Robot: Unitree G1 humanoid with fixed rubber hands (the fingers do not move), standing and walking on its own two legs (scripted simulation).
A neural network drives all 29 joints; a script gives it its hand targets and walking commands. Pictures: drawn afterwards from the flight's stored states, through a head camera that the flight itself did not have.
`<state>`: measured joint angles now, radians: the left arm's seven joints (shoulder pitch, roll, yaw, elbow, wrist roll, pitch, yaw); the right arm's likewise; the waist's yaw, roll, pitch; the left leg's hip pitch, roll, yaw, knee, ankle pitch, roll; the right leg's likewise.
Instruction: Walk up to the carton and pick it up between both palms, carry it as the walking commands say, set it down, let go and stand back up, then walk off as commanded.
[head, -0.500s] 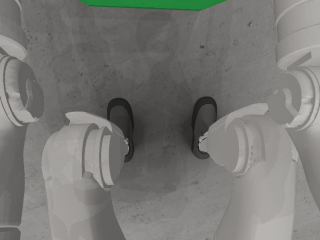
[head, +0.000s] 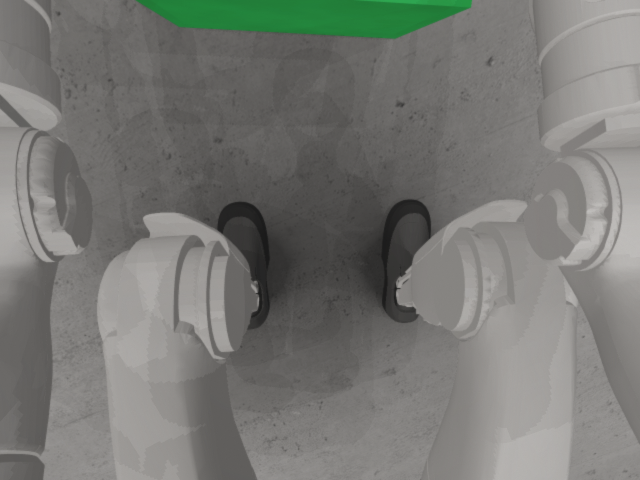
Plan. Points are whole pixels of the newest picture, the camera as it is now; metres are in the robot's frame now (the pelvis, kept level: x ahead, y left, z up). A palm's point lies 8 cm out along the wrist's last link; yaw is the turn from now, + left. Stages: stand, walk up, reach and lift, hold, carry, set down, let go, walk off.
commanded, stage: reach and lift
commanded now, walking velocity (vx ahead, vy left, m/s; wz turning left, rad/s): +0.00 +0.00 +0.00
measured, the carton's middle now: out of the picture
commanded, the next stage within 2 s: none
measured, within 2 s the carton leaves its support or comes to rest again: neither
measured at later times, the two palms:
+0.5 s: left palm out of the picture +0.58 +0.22 -0.10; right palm out of the picture +0.59 -0.14 -0.10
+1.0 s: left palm out of the picture +0.57 +0.23 -0.02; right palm out of the picture +0.58 -0.13 -0.01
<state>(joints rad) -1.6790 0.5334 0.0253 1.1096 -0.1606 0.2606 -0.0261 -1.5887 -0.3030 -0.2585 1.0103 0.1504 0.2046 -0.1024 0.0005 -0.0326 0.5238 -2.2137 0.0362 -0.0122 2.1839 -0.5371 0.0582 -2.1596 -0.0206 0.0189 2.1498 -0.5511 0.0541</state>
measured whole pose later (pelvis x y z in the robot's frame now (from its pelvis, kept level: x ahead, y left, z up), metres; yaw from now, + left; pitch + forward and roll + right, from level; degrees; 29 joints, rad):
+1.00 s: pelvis -0.01 -0.01 +0.05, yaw +2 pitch +25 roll -3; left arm -1.60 0.50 0.16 0.98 -0.12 0.40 0.00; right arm -1.51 -0.20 -0.36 0.76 0.06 0.39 -0.15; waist -0.01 -0.03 0.50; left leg -1.93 0.03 -0.01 2.04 -0.54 0.03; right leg -1.89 -0.01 0.02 2.02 -0.56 0.05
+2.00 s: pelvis -0.03 -0.01 +0.15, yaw +3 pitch +20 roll -1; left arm -1.39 0.31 0.28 0.80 0.02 0.45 0.11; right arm -1.30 -0.07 -0.44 0.60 -0.04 0.43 -0.24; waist -0.02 -0.03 0.44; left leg -1.60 0.01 -0.01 1.69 -0.44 0.01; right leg -1.57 -0.01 0.03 1.69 -0.46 0.05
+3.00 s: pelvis +0.08 -0.03 +0.31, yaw +5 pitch +29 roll +1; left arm -0.70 0.06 0.43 0.68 0.24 0.42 -0.09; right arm -0.63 0.16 -0.49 0.52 -0.24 0.40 -0.11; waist -0.05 -0.03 -0.21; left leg -1.18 -0.01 -0.01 1.04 -0.37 -0.01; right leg -1.17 0.00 0.04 1.08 -0.41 0.02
